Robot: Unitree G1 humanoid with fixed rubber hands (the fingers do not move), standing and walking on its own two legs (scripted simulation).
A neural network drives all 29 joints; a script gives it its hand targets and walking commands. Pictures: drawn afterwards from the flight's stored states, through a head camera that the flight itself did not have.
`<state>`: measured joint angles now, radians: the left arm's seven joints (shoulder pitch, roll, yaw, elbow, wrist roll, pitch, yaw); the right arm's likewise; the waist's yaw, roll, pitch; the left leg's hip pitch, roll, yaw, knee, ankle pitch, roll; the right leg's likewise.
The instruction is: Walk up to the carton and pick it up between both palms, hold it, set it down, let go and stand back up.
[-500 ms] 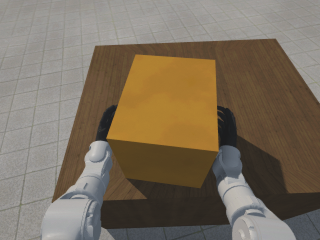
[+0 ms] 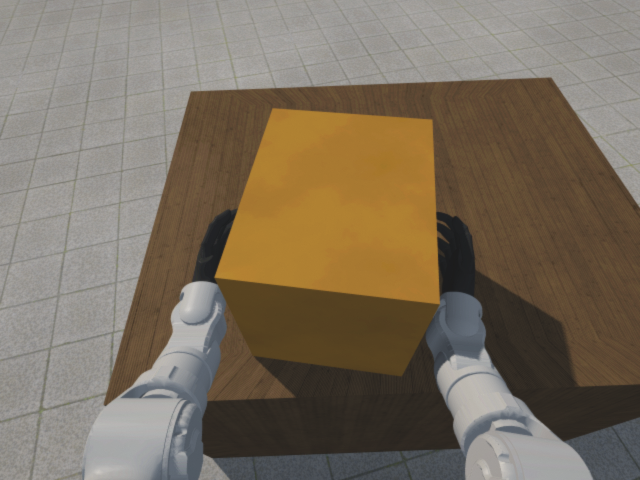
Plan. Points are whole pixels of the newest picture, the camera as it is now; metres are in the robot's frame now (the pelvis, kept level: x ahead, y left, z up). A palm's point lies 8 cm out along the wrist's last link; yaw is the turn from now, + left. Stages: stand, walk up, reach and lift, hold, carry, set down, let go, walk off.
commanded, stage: reach and lift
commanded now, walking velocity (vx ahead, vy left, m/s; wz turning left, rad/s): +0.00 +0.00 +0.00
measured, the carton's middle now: (337, 243) +0.45 -0.05 -0.01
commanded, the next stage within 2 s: none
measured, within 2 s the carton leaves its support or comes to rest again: leaves its support in 0.12 s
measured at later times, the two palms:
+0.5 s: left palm (223, 278) +0.39 +0.11 +0.04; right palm (480, 297) +0.32 -0.21 +0.03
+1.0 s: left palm (231, 266) +0.38 +0.09 +0.06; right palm (501, 283) +0.32 -0.22 +0.06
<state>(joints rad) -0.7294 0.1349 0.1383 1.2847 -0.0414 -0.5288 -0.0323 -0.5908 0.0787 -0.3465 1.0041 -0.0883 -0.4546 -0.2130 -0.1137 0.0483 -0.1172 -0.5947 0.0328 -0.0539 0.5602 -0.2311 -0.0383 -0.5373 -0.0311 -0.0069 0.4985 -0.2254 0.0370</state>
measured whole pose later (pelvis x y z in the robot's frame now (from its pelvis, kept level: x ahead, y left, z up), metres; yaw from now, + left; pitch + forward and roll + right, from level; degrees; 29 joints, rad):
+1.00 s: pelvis -0.02 +0.00 +0.00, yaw +0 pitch +14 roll -2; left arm -0.70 0.10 -0.11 1.12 -0.11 -0.34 0.11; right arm -0.49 -0.06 -0.17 0.80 0.12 -0.25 -0.21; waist -0.11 0.05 -0.19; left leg -0.59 0.04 -0.05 0.54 -0.19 -0.03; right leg -0.53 -0.03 -0.01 0.47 -0.18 0.04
